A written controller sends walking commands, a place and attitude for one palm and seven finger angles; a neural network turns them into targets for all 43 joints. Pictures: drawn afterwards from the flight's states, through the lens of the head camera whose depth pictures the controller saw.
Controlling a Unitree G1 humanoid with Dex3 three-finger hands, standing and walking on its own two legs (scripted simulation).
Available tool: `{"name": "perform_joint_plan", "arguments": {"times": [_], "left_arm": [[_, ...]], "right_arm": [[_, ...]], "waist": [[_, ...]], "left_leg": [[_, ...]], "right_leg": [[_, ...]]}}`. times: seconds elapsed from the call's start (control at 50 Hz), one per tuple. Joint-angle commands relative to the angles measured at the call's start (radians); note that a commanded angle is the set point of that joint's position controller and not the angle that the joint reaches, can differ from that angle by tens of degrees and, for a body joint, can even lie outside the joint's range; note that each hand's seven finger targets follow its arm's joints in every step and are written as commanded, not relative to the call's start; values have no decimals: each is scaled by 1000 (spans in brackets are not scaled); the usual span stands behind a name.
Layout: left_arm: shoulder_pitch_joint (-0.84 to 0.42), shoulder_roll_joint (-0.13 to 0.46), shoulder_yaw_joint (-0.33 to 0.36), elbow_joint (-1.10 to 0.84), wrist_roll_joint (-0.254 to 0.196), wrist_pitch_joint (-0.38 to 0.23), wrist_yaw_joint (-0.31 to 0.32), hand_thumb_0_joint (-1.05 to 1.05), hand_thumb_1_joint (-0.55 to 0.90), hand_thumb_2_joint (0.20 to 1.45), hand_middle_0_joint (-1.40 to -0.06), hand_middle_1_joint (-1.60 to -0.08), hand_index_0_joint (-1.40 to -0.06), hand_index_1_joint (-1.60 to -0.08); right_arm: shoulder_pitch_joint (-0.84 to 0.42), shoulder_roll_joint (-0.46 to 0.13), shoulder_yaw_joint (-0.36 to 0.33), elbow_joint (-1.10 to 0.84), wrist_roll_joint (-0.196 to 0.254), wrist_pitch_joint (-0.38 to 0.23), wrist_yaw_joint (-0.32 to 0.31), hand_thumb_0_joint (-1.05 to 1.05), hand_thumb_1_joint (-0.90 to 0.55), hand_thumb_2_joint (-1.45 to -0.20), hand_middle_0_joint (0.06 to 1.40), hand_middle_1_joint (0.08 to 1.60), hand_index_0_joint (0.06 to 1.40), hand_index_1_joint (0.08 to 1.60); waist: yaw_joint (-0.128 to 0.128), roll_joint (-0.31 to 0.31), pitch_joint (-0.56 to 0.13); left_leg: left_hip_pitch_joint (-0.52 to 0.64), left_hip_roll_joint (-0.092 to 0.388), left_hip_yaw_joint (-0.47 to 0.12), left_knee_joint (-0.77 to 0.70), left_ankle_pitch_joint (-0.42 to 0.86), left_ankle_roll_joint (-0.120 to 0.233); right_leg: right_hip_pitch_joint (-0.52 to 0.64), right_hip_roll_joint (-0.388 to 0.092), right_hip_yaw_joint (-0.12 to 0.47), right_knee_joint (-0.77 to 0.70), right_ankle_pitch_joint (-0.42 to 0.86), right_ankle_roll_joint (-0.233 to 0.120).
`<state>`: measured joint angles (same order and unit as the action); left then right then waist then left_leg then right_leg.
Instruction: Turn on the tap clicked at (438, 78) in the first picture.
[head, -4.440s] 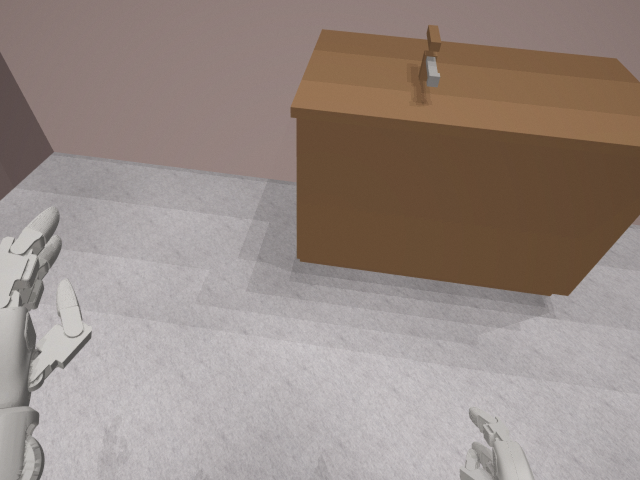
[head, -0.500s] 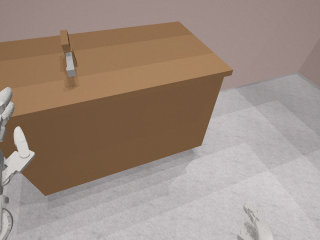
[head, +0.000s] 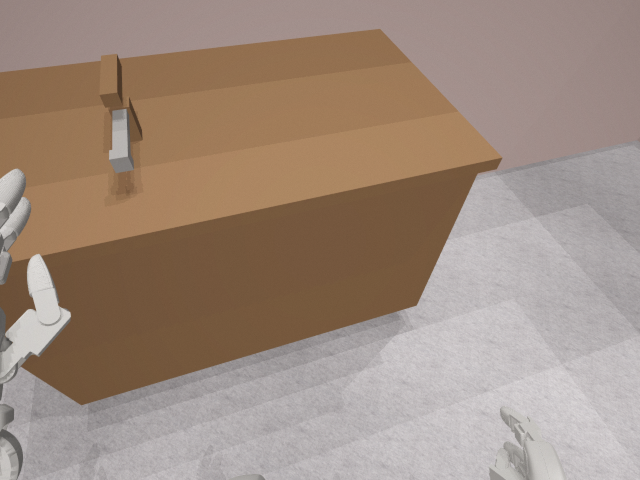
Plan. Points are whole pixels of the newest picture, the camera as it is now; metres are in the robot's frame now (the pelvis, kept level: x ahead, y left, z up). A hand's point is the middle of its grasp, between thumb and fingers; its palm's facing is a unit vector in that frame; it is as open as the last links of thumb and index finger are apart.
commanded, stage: take the last steps up to it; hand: left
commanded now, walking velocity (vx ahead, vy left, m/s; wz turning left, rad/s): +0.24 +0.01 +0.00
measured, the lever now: (121, 160) +0.55 +0.37 +0.05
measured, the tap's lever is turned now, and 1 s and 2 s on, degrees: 0 0 0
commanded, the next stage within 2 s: come to a stop and stand still in 0.48 s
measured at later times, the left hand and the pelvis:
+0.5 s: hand (145, 230) +0.31 +0.20 +0.17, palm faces +0.41 -0.81 -0.42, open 7.5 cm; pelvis +0.09 -0.03 +0.01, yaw +1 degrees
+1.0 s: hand (150, 216) +0.32 +0.20 +0.19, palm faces +0.38 -0.82 -0.43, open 7.5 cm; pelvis +0.11 -0.04 +0.01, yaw +0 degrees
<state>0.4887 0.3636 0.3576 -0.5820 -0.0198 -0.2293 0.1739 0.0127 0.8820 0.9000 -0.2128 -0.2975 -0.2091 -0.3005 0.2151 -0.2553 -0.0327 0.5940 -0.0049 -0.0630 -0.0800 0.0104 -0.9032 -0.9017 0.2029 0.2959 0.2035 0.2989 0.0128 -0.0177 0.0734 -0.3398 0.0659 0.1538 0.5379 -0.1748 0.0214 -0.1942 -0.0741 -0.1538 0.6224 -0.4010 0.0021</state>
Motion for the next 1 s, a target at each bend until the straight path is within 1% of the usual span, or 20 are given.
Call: {"name": "perform_joint_plan", "arguments": {"times": [0.0, 0.04, 0.1, 0.24, 0.26, 0.28, 0.3, 0.32, 0.34, 0.38, 0.44, 0.52, 0.58, 0.6, 0.66, 0.7, 0.76, 0.9, 0.94, 0.98], "left_arm": [[-111, 202, 137, -128, -6, -74, 19, 0, 900, 900, -200, -300, -200, -300], [-128, 219, 155, -185, -10, -76, 6, 0, 900, 900, -200, -300, -200, -300], [-38, 144, 107, -222, -11, -66, -5, 0, 900, 900, -200, -300, -200, -300], [-50, 149, 121, -78, -12, -24, -2, 0, 900, 900, -200, -300, -200, -300], [-84, 149, 112, -74, -8, -23, -2, 0, 900, 900, -200, -300, -200, -300], [-103, 180, 125, -58, 3, -23, 2, 0, 900, 900, -200, -300, -200, -300], [-113, 217, 151, -45, -1, -17, 7, 0, 900, 900, -200, -300, -200, -300], [-136, 202, 139, -38, -15, -16, 0, 0, 900, 900, -200, -300, -200, -300], [-155, 212, 143, -57, -12, -16, 0, 0, 900, 900, -200, -300, -200, -300], [-106, 189, 131, -74, -6, -38, -1, 0, 900, 900, -200, -300, -200, -300], [-105, 183, 120, -145, -1, -59, 5, 0, 900, 900, -200, -300, -200, -300], [-23, 182, 142, -190, -7, -56, 16, 0, 900, 900, -200, -300, -200, -300], [-39, 178, 135, -197, -13, -46, 26, 0, 900, 900, -200, -300, -200, -300], [-53, 178, 131, -188, -15, -47, 24, 0, 900, 900, -200, -300, -200, -300], [-100, 177, 111, -177, -16, -59, 4, 0, 900, 900, -200, -300, -200, -300], [-113, 172, 101, -177, -5, -66, 0, 0, 900, 900, -200, -300, -200, -300], [-45, 151, 82, -208, -12, -41, -7, 0, 900, 900, -200, -300, -200, -300], [-45, 158, 104, -157, -26, -1, -11, 0, 900, 900, -200, -300, -200, -300], [-66, 171, 118, -137, -20, 2, -11, 0, 900, 900, -200, -300, -200, -300], [-70, 152, 100, -88, -33, 19, -18, 0, 900, 900, -200, -300, -200, -300]], "right_arm": [[-83, -62, -19, -147, 4, -51, -1, 0, -900, -900, 200, 300, 200, 300], [-88, -52, -24, -131, 10, -57, 3, 0, -900, -900, 200, 300, 200, 300], [-76, -59, -25, -125, 16, -70, 19, 0, -900, -900, 200, 300, 200, 300], [-83, -54, -8, -134, 18, -61, 0, 0, -900, -900, 200, 300, 200, 300], [-87, -47, -6, -133, 20, -56, -2, 0, -900, -900, 200, 300, 200, 300], [-78, -32, -5, -130, 17, -48, -2, 0, -900, -900, 200, 300, 200, 300], [-89, -13, 7, -140, 13, -49, 2, 0, -900, -900, 200, 300, 200, 300], [-97, -48, -11, -128, 11, -60, 9, 0, -900, -900, 200, 300, 200, 300], [-116, -44, -4, -120, 14, -56, 15, 0, -900, -900, 200, 300, 200, 300], [-117, -28, 14, -92, 11, -42, 15, 0, -900, -900, 200, 300, 200, 300], [-126, -30, 8, -102, 9, -29, 10, 0, -900, -900, 200, 300, 200, 300], [-108, -26, -3, -145, 1, -30, 10, 0, -900, -900, 200, 300, 200, 300], [-82, -36, -12, -154, 2, -26, -1, 0, -900, -900, 200, 300, 200, 300], [-75, -50, -19, -159, 5, -23, -8, 0, -900, -900, 200, 300, 200, 300], [-70, -55, -10, -163, 1, -30, -5, 0, -900, -900, 200, 300, 200, 300], [-62, -54, -12, -145, -7, -48, 10, 0, -900, -900, 200, 300, 200, 300], [-51, -61, -12, -151, -3, -68, 32, 0, -900, -900, 200, 300, 200, 300], [-69, -54, 7, -161, 2, -75, 32, 0, -900, -900, 200, 300, 200, 300], [-83, -48, 11, -169, 5, -65, 28, 0, -900, -900, 200, 300, 200, 300], [-79, -25, 16, -166, 13, -58, 24, 0, -900, -900, 200, 300, 200, 300]], "waist": [[-28, 316, -217], [-24, 237, -179], [-13, 242, -186], [-11, 175, -164], [-13, 117, -158], [-13, -45, -162], [-4, -284, -154], [6, -324, -155], [-6, -243, -145], [-12, -112, -133], [-22, -80, -178], [14, -118, -202], [-9, -52, -208], [-13, 7, -194], [-13, 324, -188], [-12, 265, -195], [-15, 219, -230], [-14, 214, -193], [-15, 142, -189], [-16, -71, -163]], "left_leg": [[365, 373, -597, -250, 123, 228], [344, 353, -523, -219, 142, 250], [241, 254, -256, -204, 200, 173], [45, 188, -97, -94, -73, 70], [-14, 158, -84, -14, -152, 49], [-109, 82, -28, 187, -244, 20], [-289, -40, 0, 426, -387, -22], [-313, -27, -109, 581, -367, -28], [-345, -11, -150, 666, -332, -35], [-336, 22, -158, 687, -243, -50], [-225, 27, -104, 461, -197, -49], [-84, -12, -17, 155, -140, -29], [109, -32, 1, -61, 15, -30], [181, 9, -45, -109, 77, -19], [279, 294, -427, -218, 526, 110], [284, 298, -379, -195, 570, 122], [329, 247, -248, -154, 641, 78], [144, 223, -166, -164, 273, 42], [48, 164, -126, -112, 70, 2], [35, 39, -60, 2, -166, -45]], "right_leg": [[-385, 36, 120, 535, -229, -2], [-468, -18, 165, 551, -154, 7], [-356, -15, 91, 373, -32, 18], [7, 58, -41, -84, 121, 29], [70, 31, 5, -147, 112, 14], [115, -91, 205, -238, 96, -44], [178, -281, 537, -335, 167, -143], [155, -336, 603, -375, 179, -170], [158, -349, 605, -355, 221, -193], [138, -296, 388, -306, 436, -180], [134, -253, 191, -265, 641, -146], [138, -222, 172, -248, 537, -147], [75, -162, 129, -165, 395, -90], [21, -131, 122, -109, 365, -56], [-207, 37, 90, 197, -164, 20], [-207, 23, 140, 234, -123, 13], [-166, 52, 95, 98, -32, 20], [37, 64, 65, -162, 122, 29], [118, 28, 110, -233, 268, 18], [-1, -73, 263, -295, 260, -27]]}}
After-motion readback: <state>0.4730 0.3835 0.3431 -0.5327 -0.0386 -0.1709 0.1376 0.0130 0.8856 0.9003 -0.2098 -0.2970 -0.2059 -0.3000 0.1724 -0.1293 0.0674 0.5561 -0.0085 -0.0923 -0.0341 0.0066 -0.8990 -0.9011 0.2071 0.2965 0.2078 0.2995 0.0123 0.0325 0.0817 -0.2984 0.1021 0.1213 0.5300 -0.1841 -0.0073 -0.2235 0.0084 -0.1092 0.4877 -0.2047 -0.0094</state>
